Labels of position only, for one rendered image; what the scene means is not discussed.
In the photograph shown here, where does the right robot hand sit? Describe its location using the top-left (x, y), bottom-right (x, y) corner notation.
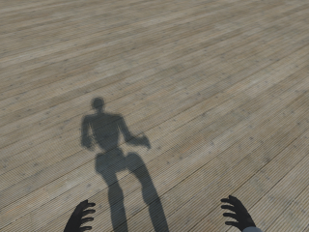
top-left (220, 195), bottom-right (257, 232)

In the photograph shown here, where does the left robot hand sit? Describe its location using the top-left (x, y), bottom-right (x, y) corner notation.
top-left (63, 199), bottom-right (96, 232)

